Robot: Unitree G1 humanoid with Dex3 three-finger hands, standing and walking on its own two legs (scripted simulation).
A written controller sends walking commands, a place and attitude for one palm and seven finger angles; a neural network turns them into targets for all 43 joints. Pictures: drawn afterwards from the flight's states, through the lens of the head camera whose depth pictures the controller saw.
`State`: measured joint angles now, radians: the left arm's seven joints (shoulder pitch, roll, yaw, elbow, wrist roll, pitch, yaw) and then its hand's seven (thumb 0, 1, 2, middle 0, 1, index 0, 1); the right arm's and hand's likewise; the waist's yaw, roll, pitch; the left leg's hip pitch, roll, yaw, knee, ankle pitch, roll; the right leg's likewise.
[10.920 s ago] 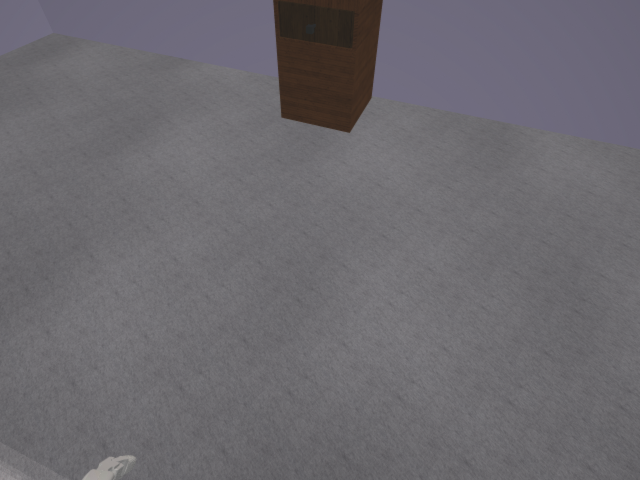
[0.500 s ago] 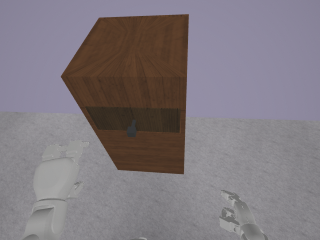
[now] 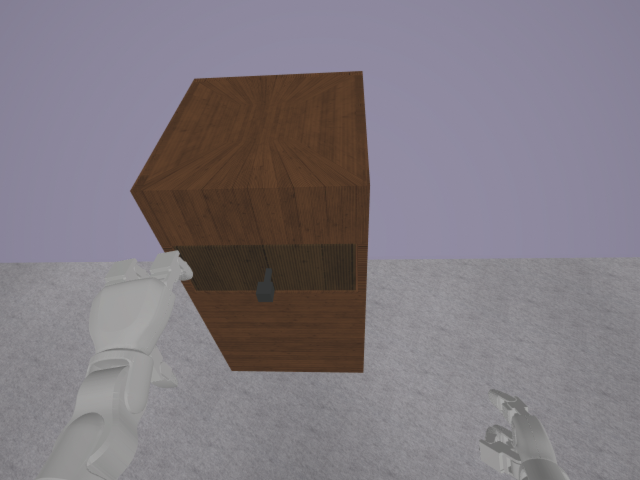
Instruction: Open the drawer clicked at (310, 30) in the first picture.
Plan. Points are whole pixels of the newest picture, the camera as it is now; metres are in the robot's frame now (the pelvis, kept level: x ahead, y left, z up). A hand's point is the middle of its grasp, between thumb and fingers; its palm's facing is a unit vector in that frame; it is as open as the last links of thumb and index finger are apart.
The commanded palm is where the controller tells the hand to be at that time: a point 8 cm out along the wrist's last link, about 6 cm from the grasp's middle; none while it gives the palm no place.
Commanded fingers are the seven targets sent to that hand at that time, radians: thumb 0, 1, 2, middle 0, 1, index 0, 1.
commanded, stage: raise the hand with hooked fingers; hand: left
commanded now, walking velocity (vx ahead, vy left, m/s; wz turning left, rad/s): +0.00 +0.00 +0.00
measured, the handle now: (266, 284) +0.53 +0.19 -0.21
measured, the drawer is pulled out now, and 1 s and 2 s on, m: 0.00 0.00 0.00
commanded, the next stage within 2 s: move the hooked fingers above the handle in 0.62 s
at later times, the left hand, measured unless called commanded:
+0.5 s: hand (143, 304) +0.30 +0.26 +0.08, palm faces +0.00 -0.09 -1.00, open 13.8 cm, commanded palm +0.27 +0.27 +0.14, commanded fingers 0.00 -0.50 0.30 -0.30 -1.20 -0.30 -1.20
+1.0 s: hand (178, 309) +0.32 +0.23 +0.04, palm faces -0.05 -0.07 -1.00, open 13.8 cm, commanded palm +0.31 +0.25 +0.10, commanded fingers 0.00 -0.50 0.30 -0.30 -1.20 -0.30 -1.20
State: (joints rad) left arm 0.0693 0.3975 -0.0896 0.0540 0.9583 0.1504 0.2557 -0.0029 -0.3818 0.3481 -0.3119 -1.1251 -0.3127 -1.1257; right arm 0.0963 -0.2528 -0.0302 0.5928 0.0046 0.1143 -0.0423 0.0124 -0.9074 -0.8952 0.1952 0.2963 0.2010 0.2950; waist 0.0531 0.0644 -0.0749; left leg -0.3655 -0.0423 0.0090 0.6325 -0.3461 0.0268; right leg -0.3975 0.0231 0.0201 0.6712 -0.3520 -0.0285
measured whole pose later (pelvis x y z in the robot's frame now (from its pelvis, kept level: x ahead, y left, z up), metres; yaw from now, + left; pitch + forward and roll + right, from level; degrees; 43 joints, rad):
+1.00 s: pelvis +0.00 -0.01 +0.01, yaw +1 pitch +6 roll +1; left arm -0.19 0.43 -0.09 0.32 1.01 -0.05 0.16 0.00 -0.49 0.30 -0.32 -1.20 -0.32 -1.20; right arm 0.14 -0.24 -0.02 0.62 0.00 0.10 -0.05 0.01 -0.90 -0.89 0.20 0.30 0.21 0.30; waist 0.06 0.04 -0.03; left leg -0.38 -0.04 -0.02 0.58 -0.30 0.02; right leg -0.40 0.03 -0.01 0.61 -0.31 -0.04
